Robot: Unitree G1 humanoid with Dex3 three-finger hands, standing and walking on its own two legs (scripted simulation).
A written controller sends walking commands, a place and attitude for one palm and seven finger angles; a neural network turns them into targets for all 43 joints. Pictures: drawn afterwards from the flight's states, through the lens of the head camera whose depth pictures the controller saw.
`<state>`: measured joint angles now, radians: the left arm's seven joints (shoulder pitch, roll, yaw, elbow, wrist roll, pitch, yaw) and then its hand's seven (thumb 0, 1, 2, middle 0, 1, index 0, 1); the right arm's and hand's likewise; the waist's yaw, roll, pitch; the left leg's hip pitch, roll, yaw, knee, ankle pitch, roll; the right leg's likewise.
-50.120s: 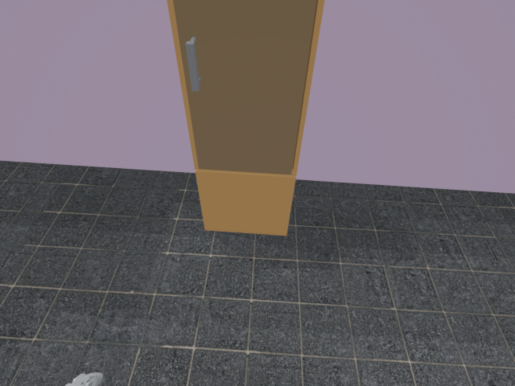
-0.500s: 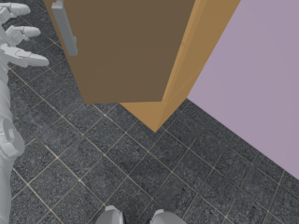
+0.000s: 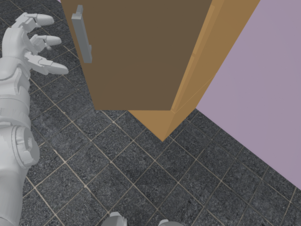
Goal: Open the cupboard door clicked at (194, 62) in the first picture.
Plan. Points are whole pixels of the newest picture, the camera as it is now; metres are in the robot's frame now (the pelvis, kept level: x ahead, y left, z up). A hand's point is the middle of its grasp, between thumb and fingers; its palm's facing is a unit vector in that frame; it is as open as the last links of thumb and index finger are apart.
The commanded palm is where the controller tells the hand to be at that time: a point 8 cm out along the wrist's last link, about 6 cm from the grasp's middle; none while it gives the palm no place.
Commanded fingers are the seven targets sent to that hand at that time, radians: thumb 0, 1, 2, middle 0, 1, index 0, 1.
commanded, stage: move the hooked fingers beside the handle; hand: left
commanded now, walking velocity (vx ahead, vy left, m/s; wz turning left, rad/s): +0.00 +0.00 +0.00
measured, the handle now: (84, 35) +0.58 +0.13 +0.13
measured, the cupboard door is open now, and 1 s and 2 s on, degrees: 46 46 46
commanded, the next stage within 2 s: slide the fingers in behind the handle in 0.80 s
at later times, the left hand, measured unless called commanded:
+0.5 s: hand (47, 48) +0.53 +0.21 +0.13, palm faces -0.01 -1.00 +0.00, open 14.0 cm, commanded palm +0.52 +0.25 +0.12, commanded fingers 0.00 -0.50 0.30 -0.30 -1.20 -0.30 -1.20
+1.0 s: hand (50, 52) +0.52 +0.20 +0.12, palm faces +0.00 -1.00 +0.00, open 14.0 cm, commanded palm +0.51 +0.24 +0.12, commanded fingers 0.00 -0.50 0.30 -0.30 -1.20 -0.30 -1.20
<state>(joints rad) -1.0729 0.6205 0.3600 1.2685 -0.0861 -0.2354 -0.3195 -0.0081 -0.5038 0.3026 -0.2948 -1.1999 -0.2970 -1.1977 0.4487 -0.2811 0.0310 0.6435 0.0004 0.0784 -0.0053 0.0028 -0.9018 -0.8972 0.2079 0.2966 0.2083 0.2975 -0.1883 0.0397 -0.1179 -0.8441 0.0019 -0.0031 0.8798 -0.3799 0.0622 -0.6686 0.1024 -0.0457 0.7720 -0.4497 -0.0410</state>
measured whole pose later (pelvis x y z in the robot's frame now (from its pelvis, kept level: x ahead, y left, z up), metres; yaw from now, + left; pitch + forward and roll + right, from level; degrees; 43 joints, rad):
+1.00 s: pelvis -0.01 +0.00 +0.00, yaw +0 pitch +20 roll -4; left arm -1.07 0.63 0.39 1.29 -0.07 -0.25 -0.29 -0.01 -0.50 0.30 -0.30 -1.20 -0.30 -1.20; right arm 0.43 -0.28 0.04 0.62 0.00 0.06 -0.01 0.00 -0.90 -0.90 0.21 0.30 0.21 0.30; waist -0.20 0.04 -0.11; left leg -0.87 0.00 0.00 0.90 -0.38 0.06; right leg -0.70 0.10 -0.04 0.80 -0.45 -0.04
